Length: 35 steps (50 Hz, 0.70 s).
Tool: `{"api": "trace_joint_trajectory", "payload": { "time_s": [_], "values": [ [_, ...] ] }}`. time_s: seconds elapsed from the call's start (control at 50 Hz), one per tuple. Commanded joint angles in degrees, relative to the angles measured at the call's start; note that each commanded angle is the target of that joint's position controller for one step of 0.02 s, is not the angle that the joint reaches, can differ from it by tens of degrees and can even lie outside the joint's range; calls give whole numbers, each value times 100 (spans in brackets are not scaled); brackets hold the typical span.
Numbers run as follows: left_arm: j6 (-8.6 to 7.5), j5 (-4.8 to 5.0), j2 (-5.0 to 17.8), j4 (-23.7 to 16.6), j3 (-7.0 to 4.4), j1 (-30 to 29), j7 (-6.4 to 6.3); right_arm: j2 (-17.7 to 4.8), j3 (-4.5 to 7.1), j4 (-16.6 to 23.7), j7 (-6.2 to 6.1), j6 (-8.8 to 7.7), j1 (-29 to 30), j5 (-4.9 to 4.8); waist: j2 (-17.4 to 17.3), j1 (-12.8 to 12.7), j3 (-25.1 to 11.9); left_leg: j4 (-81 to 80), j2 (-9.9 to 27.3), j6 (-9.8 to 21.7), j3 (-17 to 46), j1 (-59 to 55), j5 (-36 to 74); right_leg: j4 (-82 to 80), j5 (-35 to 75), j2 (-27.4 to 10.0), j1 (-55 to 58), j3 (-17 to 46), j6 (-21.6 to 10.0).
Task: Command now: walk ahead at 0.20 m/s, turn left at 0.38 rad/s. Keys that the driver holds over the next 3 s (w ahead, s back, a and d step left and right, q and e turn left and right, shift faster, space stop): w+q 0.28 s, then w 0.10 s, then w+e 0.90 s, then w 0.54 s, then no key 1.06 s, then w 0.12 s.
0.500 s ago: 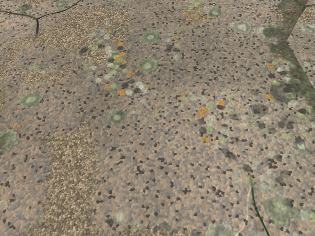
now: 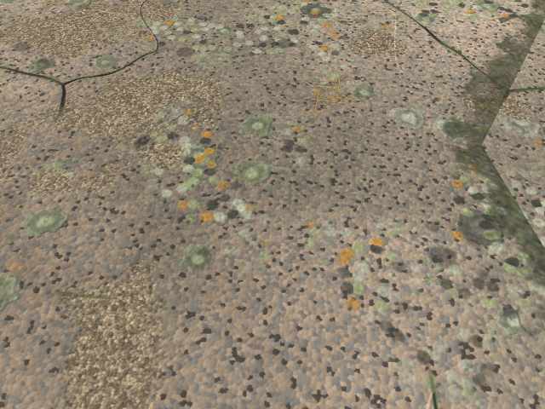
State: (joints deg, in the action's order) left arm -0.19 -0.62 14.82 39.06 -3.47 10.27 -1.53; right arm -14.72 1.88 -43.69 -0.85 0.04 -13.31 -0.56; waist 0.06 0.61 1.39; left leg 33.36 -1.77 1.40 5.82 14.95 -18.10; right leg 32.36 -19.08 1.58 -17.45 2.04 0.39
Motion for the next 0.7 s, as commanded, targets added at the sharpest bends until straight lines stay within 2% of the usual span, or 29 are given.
{"api": "trace_joint_trajectory", "payload": {
  "time_s": [0.02,0.04,0.06,0.08,0.1,0.12,0.14,0.16,0.18,0.22,0.28,0.34,0.4,0.42,0.44,0.46,0.48,0.5,0.52,0.54,0.56,0.58,0.6,0.62,0.64,0.7],
  "values": [
    [-340,133,346,-511,-156,-325,99,-1164,337,441,-90,-35,64,-85,-1038,-9,178,-1746,1176,1054,2272,245,-2358,149,-453,94,-319,-52,-139],
    [-433,171,354,-446,-173,-135,135,-1104,327,514,-89,-28,231,-111,-992,-156,156,-1643,1074,1004,2252,347,-2234,-241,-279,33,0,-11,-204],
    [-507,161,441,-353,-215,93,154,-976,296,636,-82,-21,438,-122,-808,-310,54,-1451,866,846,2023,615,-2044,-562,-104,-52,535,51,-259],
    [-559,113,628,-258,-289,424,148,-783,242,788,-63,-38,641,-114,-385,-482,-58,-865,554,591,1608,1167,-1811,-840,-396,-410,1234,464,-378],
    [-579,62,880,-124,-364,981,126,-488,166,961,-50,-84,844,-115,410,-659,-112,404,-21,258,770,2083,-1548,-1414,-1272,-1068,2035,1522,-673],
    [-588,11,1202,-22,-438,1395,155,-498,167,1130,-32,-148,947,-134,1237,-721,13,1764,-292,120,322,3014,-1601,-2115,-1630,-2096,2463,3214,-1219],
    [-597,7,1082,-29,-395,1259,142,-771,260,1124,-6,-201,770,-148,1075,-485,230,2637,86,98,428,3470,-1575,-2047,-1389,-2480,2308,3484,-1500],
    [-600,77,853,-93,-331,1109,101,-835,292,1011,40,-223,605,-153,687,-400,293,3009,265,82,463,3605,-1119,-2003,-1205,-2318,2316,3009,-1430],
    [-584,94,798,-115,-307,1031,70,-773,291,963,85,-239,564,-151,566,-379,253,3160,368,55,370,3673,-687,-2039,-881,-2120,2354,2484,-1272],
    [-535,58,786,-105,-274,894,34,-659,272,1003,186,-255,748,-146,541,-396,293,3066,573,-49,174,3539,-67,-2213,173,-1825,2118,1508,-1039],
    [-522,41,863,-24,-278,938,14,-450,188,1173,292,-233,1067,-103,514,-496,243,2448,623,-290,-242,3175,472,-2345,1200,-1603,1813,491,-1008],
    [-496,102,1022,140,-292,1021,45,-230,70,1295,367,-282,1364,-83,503,-560,247,1265,571,-272,-481,2430,914,-2384,1467,-1494,1471,-57,-971],
    [-464,242,1231,339,-332,1199,115,-403,98,1367,412,-316,1524,-90,607,-500,322,525,412,-59,-745,1649,928,-2388,1655,-1673,1305,-159,-962],
    [-439,288,1263,407,-329,1217,135,-497,136,1383,416,-335,1482,-86,645,-384,339,313,348,62,-790,1435,849,-2277,2042,-1766,1362,-104,-955],
    [-414,311,1312,450,-323,1153,141,-631,207,1334,406,-358,1226,-76,681,-137,216,51,210,197,-875,966,837,-1931,2944,-1778,1405,-150,-893],
    [-393,325,1314,494,-301,1095,136,-825,330,1141,372,-370,569,-65,581,284,-167,-279,39,356,-987,-4,1060,-1134,3920,-1617,1297,-382,-748],
    [-411,292,1179,517,-235,1170,124,-1109,484,880,301,-351,-307,-48,481,708,-709,-237,9,489,-965,-1342,1181,-34,4104,-1361,761,-578,-559],
    [-439,85,737,342,-51,1174,134,-1605,613,731,167,-297,-1336,24,-432,1059,-1582,-162,1375,827,601,-3053,1123,2036,1699,-974,-586,-685,-261],
    [-535,191,235,222,80,1719,140,-1886,569,784,154,-312,-1267,153,-1681,562,-2401,-1245,2601,1538,3397,-3714,-259,3771,-1572,-60,-1973,122,-30],
    [-578,370,904,286,-95,1265,134,-1380,467,759,189,-378,-1082,111,-937,776,-1819,-1686,2490,1408,3332,-3081,-836,4356,-1288,-238,-2453,703,-43],
    [-566,416,996,146,-143,932,133,-1122,378,674,208,-418,-774,40,-897,580,-990,-1748,2341,1222,2365,-2382,-755,4323,-745,-518,-2756,507,-120],
    [-534,317,930,163,-133,793,93,-875,305,648,235,-458,-398,23,-593,347,-608,-1872,2074,1076,1734,-1674,-279,4076,-212,-773,-2552,390,-136],
    [-475,228,867,210,-155,836,78,-691,271,631,260,-503,-93,61,-678,127,-371,-2034,1814,977,1174,-1144,174,3814,208,-931,-2285,406,-120],
    [-384,246,782,303,-156,1026,95,-566,257,608,264,-562,89,111,-784,-48,-323,-2224,1650,898,732,-807,497,3724,525,-1036,-1930,458,-108],
    [-315,269,664,373,-142,1125,107,-508,269,556,257,-628,145,132,-743,-117,-313,-2363,1597,898,447,-659,859,3687,712,-1031,-1769,447,-88],
    [-196,251,502,333,-127,920,96,-568,324,338,206,-745,72,161,-392,-162,-25,-2556,1547,894,-291,-570,1779,3330,1144,-978,-2051,564,-16]
  ]
}}
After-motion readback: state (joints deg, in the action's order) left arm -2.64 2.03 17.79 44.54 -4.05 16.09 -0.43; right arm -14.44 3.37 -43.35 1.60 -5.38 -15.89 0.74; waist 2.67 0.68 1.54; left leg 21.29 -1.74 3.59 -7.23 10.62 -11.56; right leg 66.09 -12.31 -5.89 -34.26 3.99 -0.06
